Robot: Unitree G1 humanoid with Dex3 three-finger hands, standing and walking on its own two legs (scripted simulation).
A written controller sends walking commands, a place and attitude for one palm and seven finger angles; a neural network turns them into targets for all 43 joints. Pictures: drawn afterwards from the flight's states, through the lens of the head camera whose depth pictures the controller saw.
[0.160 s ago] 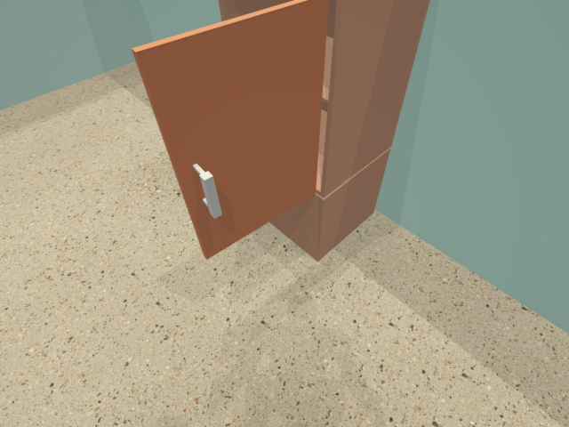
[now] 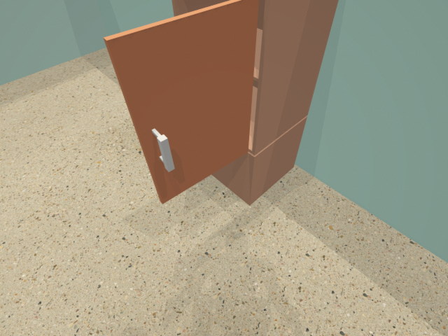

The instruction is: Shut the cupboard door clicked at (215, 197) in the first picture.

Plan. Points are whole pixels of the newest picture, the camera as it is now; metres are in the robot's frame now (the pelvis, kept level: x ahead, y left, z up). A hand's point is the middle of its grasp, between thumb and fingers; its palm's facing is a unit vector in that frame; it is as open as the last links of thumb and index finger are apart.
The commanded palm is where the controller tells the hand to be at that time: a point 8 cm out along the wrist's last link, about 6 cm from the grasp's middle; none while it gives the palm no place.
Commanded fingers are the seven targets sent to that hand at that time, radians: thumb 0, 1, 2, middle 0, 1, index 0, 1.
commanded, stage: stand and wait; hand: left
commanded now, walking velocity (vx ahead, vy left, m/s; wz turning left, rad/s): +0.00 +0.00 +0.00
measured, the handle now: (162, 150) +0.60 +0.22 -0.08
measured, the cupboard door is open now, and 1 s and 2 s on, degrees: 85 85 85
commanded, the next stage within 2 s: look at it before walking up in 0.12 s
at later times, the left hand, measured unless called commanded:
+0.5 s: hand out of the picture +0.04 +0.22 -0.16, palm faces +0.00 -0.96 -0.28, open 7.4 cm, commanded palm none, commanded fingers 0.00 0.90 0.90 -0.20 -0.30 -0.20 -0.30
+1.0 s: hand out of the picture +0.04 +0.22 -0.17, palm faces -0.04 -0.96 -0.27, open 7.4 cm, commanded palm none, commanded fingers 0.00 0.90 0.90 -0.20 -0.30 -0.20 -0.30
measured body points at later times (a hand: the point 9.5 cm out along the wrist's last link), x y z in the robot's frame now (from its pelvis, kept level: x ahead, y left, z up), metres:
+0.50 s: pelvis +0.00 +0.01 +0.00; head +0.01 -0.01 +0.45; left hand +0.04 +0.27 -0.14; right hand +0.03 -0.26 -0.16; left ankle -0.01 +0.13 -0.75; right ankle -0.05 -0.06 -0.75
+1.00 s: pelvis +0.00 +0.01 +0.00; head +0.02 +0.00 +0.44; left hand +0.04 +0.27 -0.15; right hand +0.03 -0.25 -0.16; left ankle -0.01 +0.13 -0.75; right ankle -0.05 -0.06 -0.75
